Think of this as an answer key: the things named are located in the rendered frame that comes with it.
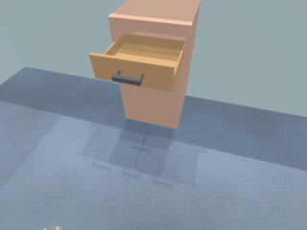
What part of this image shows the handle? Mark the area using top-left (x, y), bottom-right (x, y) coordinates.
top-left (111, 70), bottom-right (144, 86)

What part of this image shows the cabinet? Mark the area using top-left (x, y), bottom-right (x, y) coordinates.
top-left (107, 0), bottom-right (201, 129)

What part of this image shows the drawer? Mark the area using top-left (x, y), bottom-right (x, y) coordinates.
top-left (89, 33), bottom-right (186, 92)

